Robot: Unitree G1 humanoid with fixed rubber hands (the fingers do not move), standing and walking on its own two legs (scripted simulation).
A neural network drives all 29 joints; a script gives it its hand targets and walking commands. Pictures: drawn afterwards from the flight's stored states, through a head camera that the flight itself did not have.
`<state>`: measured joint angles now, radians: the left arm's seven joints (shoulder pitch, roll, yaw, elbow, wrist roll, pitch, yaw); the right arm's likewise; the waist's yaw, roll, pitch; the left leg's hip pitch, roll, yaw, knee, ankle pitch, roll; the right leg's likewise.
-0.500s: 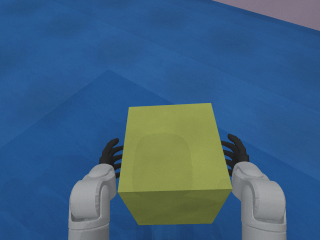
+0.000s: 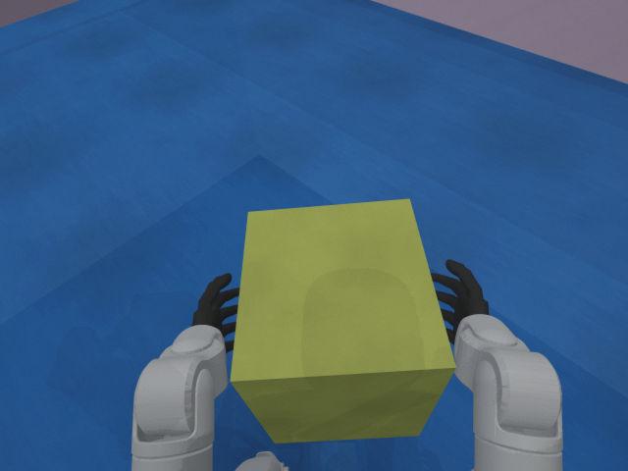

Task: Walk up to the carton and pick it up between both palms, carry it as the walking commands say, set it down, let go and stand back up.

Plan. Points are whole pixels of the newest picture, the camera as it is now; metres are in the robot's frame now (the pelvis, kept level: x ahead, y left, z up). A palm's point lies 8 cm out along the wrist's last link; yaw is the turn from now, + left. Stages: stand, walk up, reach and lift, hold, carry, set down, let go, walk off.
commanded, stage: carry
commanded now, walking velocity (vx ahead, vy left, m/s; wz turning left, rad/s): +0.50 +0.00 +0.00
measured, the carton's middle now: (337, 329) +0.30 +0.01 +0.00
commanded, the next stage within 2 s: none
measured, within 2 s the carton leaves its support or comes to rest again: neither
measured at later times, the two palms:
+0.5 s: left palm (271, 121) +0.65 +0.14 +0.07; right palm (445, 119) +0.64 -0.15 +0.09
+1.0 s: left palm (291, 50) +0.90 +0.13 +0.07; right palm (432, 41) +0.90 -0.16 +0.09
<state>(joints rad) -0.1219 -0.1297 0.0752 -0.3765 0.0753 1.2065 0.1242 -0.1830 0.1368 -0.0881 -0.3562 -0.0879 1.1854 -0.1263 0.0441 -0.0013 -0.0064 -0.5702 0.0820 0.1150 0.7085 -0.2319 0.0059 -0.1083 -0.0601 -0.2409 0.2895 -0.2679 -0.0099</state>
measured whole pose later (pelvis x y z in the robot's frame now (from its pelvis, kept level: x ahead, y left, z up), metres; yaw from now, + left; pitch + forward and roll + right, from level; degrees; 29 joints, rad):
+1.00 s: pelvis +0.62 -0.01 -0.01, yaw -3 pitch +6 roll +0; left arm -0.15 -0.13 0.08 -0.40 0.10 1.23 0.11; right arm -0.20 0.14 -0.09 -0.37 -0.09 1.19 -0.12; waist 0.00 -0.03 -0.08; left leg -0.28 0.05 0.18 0.50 -0.27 0.01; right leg -0.20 -0.06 -0.21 0.53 -0.31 0.00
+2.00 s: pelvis +0.90 +0.08 -0.02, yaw +0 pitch +4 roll +0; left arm -0.15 -0.13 0.09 -0.30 0.12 1.22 0.10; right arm -0.21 0.14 -0.10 -0.26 -0.11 1.18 -0.11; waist 0.01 -0.03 -0.12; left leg -0.30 0.05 0.13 0.59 -0.35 0.01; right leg -0.30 -0.14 -0.11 0.57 -0.32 0.09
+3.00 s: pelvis +0.87 +0.08 -0.02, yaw -2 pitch +2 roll -1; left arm -0.16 -0.13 0.11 -0.10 0.13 1.03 0.09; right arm -0.21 0.14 -0.13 -0.08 -0.12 1.00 -0.10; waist -0.01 -0.01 -0.11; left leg -0.30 0.09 0.15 0.57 -0.30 0.00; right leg -0.29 -0.12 -0.15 0.53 -0.25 0.06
